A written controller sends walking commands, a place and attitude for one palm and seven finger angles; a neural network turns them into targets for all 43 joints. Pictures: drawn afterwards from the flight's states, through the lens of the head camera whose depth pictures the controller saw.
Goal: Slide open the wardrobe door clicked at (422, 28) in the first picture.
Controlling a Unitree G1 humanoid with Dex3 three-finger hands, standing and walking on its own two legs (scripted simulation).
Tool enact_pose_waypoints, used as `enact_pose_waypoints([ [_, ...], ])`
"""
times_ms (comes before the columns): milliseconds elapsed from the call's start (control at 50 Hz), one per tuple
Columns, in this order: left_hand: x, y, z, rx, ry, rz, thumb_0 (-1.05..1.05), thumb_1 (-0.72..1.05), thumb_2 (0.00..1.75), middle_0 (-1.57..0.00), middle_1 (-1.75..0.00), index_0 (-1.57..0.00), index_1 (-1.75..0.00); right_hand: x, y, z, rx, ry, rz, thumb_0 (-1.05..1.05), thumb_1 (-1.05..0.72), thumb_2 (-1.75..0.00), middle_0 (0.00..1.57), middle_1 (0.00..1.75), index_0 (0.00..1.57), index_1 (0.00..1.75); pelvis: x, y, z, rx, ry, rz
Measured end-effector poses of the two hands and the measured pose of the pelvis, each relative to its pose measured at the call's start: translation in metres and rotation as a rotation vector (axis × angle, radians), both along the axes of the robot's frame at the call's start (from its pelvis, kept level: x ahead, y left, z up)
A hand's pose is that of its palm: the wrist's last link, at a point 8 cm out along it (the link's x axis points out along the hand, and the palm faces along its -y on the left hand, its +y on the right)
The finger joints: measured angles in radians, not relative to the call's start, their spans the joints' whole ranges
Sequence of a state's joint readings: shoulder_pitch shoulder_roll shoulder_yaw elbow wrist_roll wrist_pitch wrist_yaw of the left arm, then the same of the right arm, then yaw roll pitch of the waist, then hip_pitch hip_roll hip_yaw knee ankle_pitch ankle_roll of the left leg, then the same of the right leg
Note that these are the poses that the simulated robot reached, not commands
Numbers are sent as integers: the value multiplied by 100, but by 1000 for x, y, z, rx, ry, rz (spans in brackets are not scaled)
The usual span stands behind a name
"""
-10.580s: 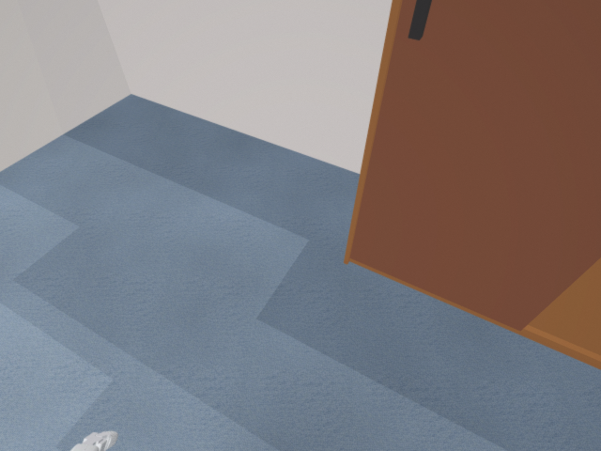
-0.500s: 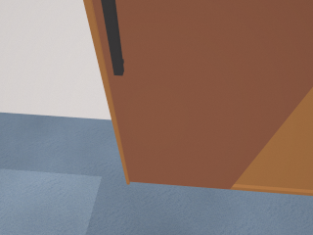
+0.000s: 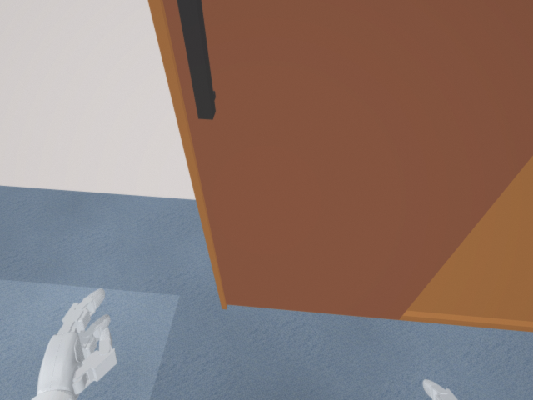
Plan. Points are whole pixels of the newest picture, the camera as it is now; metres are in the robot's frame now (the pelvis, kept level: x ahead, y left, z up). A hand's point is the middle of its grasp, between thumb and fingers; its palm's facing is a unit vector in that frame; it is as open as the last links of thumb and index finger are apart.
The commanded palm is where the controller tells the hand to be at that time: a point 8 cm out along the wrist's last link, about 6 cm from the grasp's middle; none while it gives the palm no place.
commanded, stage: raise the hand with hooked fingers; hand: left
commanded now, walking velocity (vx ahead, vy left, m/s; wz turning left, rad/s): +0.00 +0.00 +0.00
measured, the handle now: (200, 44) +0.54 +0.14 +0.27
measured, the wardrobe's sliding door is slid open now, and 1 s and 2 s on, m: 0.00 0.00 0.00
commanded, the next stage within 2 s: move the hooked fingers beside the handle in 1.94 s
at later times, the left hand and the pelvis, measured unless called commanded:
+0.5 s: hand (86, 327) +0.19 +0.25 +0.06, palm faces +0.01 -1.00 -0.09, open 10.1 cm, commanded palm +0.16 +0.30 +0.08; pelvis -0.02 -0.01 -0.03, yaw +1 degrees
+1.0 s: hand (34, 247) +0.24 +0.28 +0.17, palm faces +0.06 -0.99 -0.12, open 13.0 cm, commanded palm +0.20 +0.32 +0.19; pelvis +0.00 +0.01 +0.00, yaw +0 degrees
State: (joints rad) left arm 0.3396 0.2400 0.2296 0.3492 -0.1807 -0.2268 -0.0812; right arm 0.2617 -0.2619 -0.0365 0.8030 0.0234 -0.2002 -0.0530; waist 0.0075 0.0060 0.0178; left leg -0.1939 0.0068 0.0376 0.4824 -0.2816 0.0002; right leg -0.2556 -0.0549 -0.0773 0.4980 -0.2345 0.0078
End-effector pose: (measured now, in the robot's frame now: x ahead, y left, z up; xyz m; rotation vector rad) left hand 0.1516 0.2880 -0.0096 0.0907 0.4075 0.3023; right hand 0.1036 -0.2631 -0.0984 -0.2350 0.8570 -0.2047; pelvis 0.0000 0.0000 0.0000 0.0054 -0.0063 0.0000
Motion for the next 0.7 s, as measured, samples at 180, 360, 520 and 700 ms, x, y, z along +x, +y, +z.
enact_pose_waypoints([
  [180,-1,1,18,6,-367,-307,0,70,81,-22,-43,-21,-43,57,20,-3,51,-305,126,1,-90,-90,20,30,20,30,-20,-10,-43,6,126,-16],
  [360,-5,5,39,-31,-409,-269,1,49,72,-23,-56,-23,-56,66,22,5,-13,-328,167,2,-90,-90,20,30,20,30,-21,-10,-45,-31,92,15],
  [520,22,16,80,2,-400,-305,1,30,64,-25,-68,-24,-68,48,30,14,14,-319,119,2,-90,-90,20,30,20,30,-18,-6,-30,-36,62,11],
  [700,36,31,119,9,-434,-283,0,9,55,-26,-82,-26,-81,40,36,22,28,-314,116,2,-90,-90,20,30,20,30,-12,2,-16,-33,24,3],
])
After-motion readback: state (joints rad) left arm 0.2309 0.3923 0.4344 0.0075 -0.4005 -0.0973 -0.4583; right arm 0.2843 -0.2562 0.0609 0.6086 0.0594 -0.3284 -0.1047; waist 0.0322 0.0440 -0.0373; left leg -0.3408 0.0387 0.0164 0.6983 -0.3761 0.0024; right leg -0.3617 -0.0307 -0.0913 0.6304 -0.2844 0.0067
